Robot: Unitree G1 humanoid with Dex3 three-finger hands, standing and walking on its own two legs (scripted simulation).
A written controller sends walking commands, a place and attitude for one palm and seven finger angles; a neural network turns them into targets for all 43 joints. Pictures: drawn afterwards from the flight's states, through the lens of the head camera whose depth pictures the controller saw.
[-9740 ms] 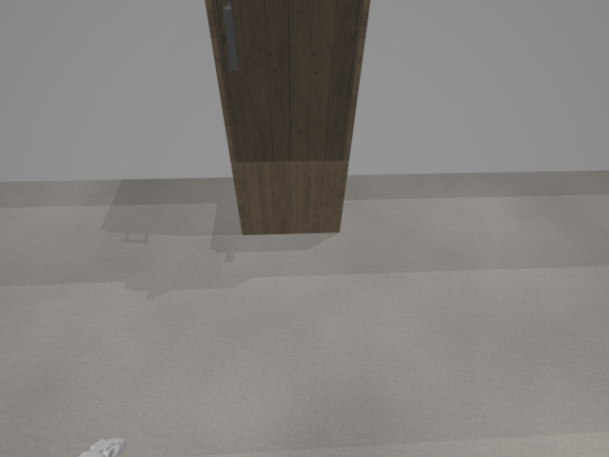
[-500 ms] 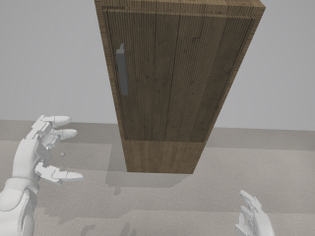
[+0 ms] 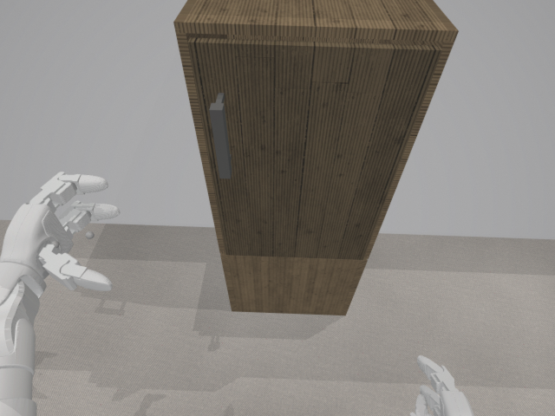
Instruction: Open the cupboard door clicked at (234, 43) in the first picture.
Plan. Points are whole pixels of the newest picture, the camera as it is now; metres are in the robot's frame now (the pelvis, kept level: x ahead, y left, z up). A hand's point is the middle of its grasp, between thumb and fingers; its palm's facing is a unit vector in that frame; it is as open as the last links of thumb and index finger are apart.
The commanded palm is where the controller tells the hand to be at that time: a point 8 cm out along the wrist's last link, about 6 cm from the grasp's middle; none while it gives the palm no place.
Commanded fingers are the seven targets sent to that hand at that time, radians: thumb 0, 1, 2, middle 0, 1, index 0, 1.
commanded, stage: raise the hand with hooked fingers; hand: left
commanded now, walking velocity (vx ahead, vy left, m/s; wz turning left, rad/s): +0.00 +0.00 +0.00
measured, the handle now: (223, 137) +0.56 +0.15 +0.10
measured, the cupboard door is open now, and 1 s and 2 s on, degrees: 0 0 0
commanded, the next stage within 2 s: move the hooked fingers beside the handle in 0.40 s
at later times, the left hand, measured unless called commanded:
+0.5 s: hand (134, 243) +0.30 +0.22 +0.12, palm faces +0.07 -1.00 -0.02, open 14.0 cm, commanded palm +0.27 +0.27 +0.12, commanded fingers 0.00 -0.50 0.30 -0.30 -1.20 -0.30 -1.20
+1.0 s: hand (144, 209) +0.36 +0.23 +0.11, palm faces +0.04 -1.00 +0.00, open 14.0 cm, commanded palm +0.33 +0.28 +0.12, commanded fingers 0.00 -0.50 0.30 -0.30 -1.20 -0.30 -1.20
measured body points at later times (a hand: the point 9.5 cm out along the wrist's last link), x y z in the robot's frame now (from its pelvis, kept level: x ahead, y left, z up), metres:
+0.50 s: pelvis +0.00 -0.05 +0.00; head +0.00 -0.06 +0.45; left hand +0.29 +0.27 +0.12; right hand +0.17 -0.29 -0.08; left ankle +0.00 +0.07 -0.73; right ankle -0.01 -0.12 -0.73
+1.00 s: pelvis -0.01 -0.02 -0.01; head +0.02 -0.03 +0.44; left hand +0.35 +0.28 +0.11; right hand +0.11 -0.28 -0.10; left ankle +0.00 +0.07 -0.73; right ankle -0.01 -0.12 -0.73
